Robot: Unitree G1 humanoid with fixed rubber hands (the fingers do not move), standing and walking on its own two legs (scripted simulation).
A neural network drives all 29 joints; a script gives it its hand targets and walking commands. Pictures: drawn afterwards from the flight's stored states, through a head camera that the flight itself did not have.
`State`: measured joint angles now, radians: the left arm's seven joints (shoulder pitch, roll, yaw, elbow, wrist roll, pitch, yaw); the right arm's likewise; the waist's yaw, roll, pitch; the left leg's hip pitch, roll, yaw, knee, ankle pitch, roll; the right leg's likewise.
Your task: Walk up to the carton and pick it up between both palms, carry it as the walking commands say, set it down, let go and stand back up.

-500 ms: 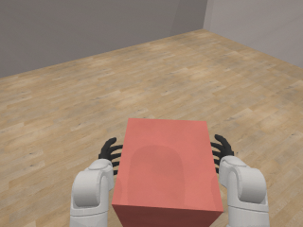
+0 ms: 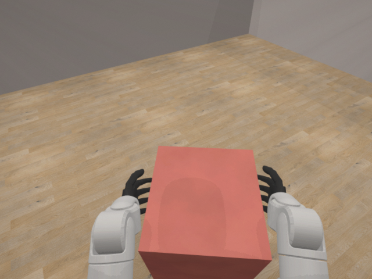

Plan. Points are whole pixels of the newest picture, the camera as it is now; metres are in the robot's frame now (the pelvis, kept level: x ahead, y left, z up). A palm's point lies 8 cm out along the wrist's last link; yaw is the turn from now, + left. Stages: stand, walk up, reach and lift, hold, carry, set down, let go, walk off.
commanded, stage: carry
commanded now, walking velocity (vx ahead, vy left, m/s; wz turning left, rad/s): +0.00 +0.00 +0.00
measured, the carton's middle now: (201, 220) +0.28 +0.00 +0.01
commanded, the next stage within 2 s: hold in 0.50 s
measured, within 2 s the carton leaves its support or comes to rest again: neither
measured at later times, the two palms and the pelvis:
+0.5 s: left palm (131, 208) +0.26 +0.14 +0.07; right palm (275, 205) +0.28 -0.15 +0.07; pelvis -0.01 +0.00 +0.00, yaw +0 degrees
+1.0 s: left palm (128, 221) +0.25 +0.15 +0.05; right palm (269, 209) +0.28 -0.14 +0.05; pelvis -0.03 -0.02 +0.00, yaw +3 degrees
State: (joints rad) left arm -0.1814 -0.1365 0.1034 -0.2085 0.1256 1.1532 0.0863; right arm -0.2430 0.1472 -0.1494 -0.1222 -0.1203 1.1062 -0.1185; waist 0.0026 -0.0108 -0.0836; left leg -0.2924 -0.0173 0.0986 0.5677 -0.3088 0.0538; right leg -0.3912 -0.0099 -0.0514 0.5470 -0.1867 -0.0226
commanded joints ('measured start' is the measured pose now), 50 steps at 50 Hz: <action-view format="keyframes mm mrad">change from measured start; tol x8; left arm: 1 -631 -856 -592 -103 -339 -80 -222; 12 -646 -852 -608 -155 -351 -122 -216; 15 -615 -835 -561 -64 -308 -139 -214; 16 -645 -864 -614 -159 -354 -137 -215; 18 -626 -840 -572 -84 -321 -149 -213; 25 -651 -850 -625 -185 -362 -150 -210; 26 -372 -775 -320 166 -61 -264 -207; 27 -454 -731 -342 338 -65 -340 -201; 31 -658 -992 -618 54 -207 -481 -238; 50 -886 -895 -438 321 -168 -521 -308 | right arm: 1 -536 901 642 -99 345 -23 260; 15 -499 886 608 -42 316 -81 257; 16 -534 908 662 -134 361 -76 259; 18 -495 890 609 -47 319 -92 256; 25 -530 893 668 -153 362 -90 250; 26 -304 742 318 198 87 -213 259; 27 -350 737 341 319 87 -278 262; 32 -593 969 648 3 227 -415 301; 36 -517 951 626 95 198 -415 281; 50 -685 1000 516 329 157 -398 297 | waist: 1 4 5 -380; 25 5 -9 -421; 26 45 101 -86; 32 43 25 -462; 50 32 37 -231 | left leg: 1 98 155 -145 -104 197 15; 25 100 156 -142 -89 180 21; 27 45 5 -258 -172 106 -18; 32 204 -11 -246 -75 537 -17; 50 -130 24 -235 -201 -54 29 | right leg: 1 154 -120 120 -73 128 -38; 25 156 -126 126 -69 148 -33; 26 295 97 119 -64 35 -48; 32 466 100 146 -11 295 -6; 50 552 64 158 -26 -1 25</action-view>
